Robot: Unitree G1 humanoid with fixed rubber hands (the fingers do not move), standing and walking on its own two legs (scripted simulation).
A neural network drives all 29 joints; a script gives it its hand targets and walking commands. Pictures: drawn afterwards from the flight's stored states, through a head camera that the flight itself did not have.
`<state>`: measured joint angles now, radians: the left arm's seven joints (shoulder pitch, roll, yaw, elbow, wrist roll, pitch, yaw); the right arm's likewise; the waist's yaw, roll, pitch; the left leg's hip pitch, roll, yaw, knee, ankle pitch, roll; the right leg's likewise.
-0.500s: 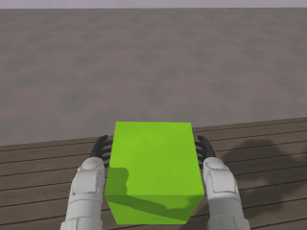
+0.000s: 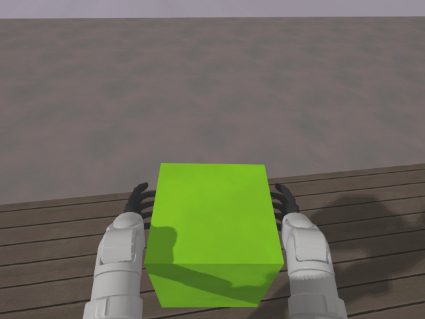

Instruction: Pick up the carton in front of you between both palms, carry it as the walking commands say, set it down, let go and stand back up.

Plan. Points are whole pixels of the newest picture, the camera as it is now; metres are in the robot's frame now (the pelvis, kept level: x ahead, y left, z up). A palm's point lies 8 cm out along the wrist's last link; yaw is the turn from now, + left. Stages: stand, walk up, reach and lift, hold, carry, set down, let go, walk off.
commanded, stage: hold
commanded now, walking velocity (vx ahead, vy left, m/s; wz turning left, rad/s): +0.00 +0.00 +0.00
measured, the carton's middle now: (211, 238) +0.29 +0.00 -0.02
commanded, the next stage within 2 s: carry in 0.64 s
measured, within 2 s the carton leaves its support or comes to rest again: neither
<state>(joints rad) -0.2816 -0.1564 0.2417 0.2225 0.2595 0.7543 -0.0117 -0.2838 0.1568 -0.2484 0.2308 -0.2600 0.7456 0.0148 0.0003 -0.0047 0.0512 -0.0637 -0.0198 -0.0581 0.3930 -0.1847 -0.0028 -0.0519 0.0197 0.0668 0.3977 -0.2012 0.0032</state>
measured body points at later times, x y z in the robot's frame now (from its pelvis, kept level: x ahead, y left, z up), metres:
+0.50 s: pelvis +0.01 +0.00 +0.00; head -0.03 +0.00 +0.45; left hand +0.31 +0.15 +0.04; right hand +0.31 -0.15 +0.04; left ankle +0.03 +0.12 -0.74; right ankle +0.02 -0.12 -0.74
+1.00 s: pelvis +0.09 -0.02 -0.01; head +0.06 -0.02 +0.44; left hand +0.38 +0.12 +0.07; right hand +0.37 -0.18 +0.07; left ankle +0.05 +0.10 -0.72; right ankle +0.02 -0.13 -0.74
